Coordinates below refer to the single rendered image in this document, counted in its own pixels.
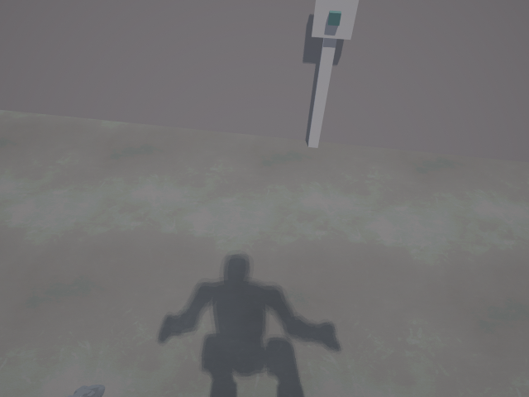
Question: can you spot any panel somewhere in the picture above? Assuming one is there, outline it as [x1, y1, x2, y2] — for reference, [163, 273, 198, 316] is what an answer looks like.
[308, 0, 359, 148]

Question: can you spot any button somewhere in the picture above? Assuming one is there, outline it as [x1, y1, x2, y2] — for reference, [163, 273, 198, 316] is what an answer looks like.
[328, 11, 341, 26]

